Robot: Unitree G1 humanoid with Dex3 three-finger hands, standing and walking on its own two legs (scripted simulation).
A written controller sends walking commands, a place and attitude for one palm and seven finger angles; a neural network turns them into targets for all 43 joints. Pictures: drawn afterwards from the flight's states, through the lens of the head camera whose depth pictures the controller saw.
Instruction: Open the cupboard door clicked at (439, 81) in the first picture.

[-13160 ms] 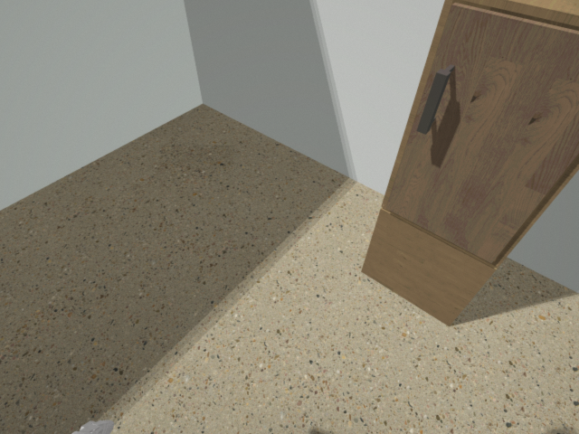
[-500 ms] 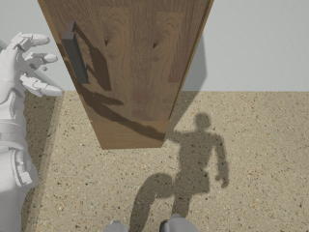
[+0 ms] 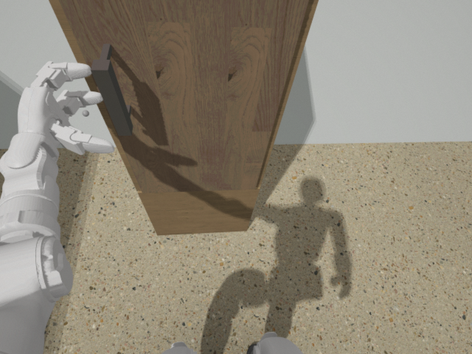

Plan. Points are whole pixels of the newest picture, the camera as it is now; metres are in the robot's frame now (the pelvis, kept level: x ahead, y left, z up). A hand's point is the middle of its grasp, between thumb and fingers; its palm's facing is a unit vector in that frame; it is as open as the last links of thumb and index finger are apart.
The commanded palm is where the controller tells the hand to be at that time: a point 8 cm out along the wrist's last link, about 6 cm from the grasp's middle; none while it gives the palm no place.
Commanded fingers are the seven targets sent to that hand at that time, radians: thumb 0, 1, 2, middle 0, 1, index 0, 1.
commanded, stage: slide the fingers in behind the handle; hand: left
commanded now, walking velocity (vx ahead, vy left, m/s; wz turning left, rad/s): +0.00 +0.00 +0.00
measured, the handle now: (116, 92) +0.53 +0.18 +0.10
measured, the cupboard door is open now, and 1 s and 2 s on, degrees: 0 0 0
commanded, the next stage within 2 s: close the thumb around the handle in 1.18 s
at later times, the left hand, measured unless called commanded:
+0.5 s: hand (111, 114) +0.48 +0.18 +0.10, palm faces +0.01 -1.00 +0.00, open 14.0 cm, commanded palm +0.46 +0.22 +0.10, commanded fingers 0.00 -0.50 0.30 -0.30 -1.20 -0.30 -1.20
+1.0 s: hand (127, 113) +0.49 +0.15 +0.10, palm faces +0.01 -1.00 -0.01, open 13.9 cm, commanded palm +0.46 +0.21 +0.10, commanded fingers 0.00 -0.50 0.30 -0.30 -1.20 -0.30 -1.20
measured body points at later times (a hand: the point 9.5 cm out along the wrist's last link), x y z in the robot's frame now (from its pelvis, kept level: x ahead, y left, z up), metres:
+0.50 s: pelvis -0.01 -0.01 +0.00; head +0.09 +0.01 +0.44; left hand +0.48 +0.23 +0.10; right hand +0.02 -0.27 -0.11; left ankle -0.02 +0.09 -0.70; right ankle +0.01 -0.13 -0.70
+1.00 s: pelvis -0.01 -0.01 +0.00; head +0.08 +0.00 +0.44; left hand +0.48 +0.21 +0.10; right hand +0.01 -0.28 -0.11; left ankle -0.02 +0.09 -0.70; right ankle +0.01 -0.13 -0.70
